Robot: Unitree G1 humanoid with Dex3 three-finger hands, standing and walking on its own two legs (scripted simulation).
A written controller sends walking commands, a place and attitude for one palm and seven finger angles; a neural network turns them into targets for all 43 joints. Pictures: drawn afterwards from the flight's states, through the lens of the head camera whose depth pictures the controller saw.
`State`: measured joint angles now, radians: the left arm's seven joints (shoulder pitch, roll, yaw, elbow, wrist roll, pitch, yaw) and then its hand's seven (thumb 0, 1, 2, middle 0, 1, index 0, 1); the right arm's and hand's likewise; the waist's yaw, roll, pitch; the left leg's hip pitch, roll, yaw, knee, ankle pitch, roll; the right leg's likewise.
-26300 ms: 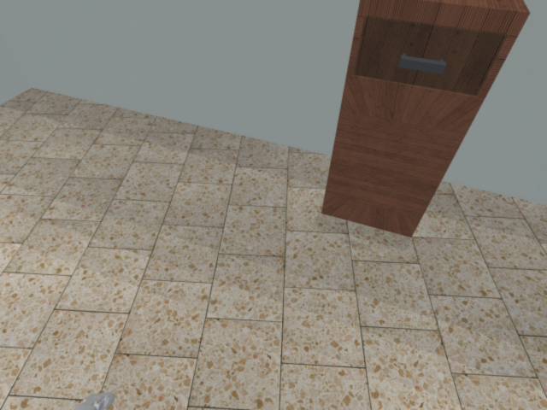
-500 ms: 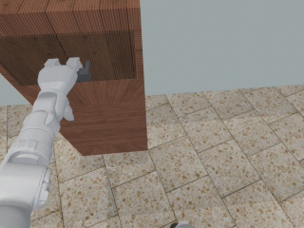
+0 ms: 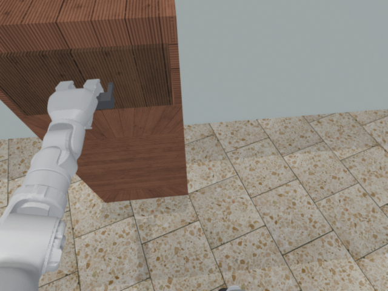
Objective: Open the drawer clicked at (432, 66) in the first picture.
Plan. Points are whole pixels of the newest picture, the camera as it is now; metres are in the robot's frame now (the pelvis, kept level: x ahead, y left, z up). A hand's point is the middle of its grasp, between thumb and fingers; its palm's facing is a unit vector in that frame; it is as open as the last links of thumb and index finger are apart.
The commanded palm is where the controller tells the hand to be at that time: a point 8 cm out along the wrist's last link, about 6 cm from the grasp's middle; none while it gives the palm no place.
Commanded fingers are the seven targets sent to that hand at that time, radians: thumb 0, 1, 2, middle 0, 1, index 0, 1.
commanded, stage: close the thumb around the handle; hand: left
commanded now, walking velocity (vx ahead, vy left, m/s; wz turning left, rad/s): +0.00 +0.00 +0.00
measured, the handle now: (85, 95) +0.53 +0.24 +0.07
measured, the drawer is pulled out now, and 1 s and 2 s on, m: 0.01 0.10 0.23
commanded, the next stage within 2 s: pull the drawer open in 0.06 s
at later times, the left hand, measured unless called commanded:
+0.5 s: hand (83, 130) +0.44 +0.24 +0.05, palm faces -0.03 -0.02 -1.00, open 6.4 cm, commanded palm +0.39 +0.25 +0.10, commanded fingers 0.00 0.90 0.90 -0.40 -1.35 -0.40 -1.35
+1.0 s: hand (78, 157) +0.38 +0.23 +0.04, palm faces -0.01 -0.04 -1.00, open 6.4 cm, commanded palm +0.33 +0.24 +0.10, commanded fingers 0.00 0.90 0.90 -0.40 -1.35 -0.40 -1.35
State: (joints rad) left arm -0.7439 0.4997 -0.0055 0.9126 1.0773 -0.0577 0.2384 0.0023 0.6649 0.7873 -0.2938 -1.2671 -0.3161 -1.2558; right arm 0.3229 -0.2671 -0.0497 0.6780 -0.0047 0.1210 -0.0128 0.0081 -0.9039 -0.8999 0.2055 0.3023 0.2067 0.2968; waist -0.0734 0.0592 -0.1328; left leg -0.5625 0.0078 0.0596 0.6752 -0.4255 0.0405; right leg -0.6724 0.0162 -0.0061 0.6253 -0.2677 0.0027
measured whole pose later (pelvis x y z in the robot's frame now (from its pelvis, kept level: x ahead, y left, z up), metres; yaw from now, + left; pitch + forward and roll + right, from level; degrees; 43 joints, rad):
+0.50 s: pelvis +0.00 +0.00 +0.00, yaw -1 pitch +17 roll -1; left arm -0.58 0.49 0.00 0.75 1.05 -0.03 0.23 0.00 0.68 0.79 -0.26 -1.30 -0.29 -1.28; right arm 0.31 -0.27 -0.05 0.66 0.01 0.12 -0.01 0.01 -0.90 -0.90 0.21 0.30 0.21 0.30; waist -0.06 0.07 -0.14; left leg -0.51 0.01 0.07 0.64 -0.42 0.04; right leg -0.63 0.03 0.01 0.60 -0.26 0.00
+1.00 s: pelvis +0.00 +0.00 +0.01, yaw +0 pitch +12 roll -1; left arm -0.34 0.43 -0.05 0.48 1.03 0.01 0.22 0.01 0.66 0.82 -0.27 -1.32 -0.30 -1.27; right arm 0.21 -0.26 -0.04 0.62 0.01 0.10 -0.03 0.01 -0.90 -0.90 0.20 0.30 0.21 0.30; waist -0.01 0.07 -0.11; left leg -0.41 0.00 0.05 0.61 -0.40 0.03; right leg -0.54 0.02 0.00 0.59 -0.26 0.00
